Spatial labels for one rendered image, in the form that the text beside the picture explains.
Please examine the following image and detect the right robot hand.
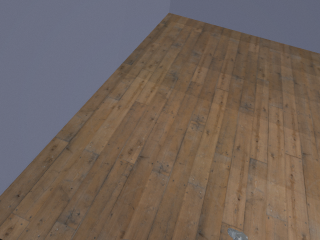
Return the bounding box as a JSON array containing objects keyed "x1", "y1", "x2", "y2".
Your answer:
[{"x1": 227, "y1": 228, "x2": 248, "y2": 240}]

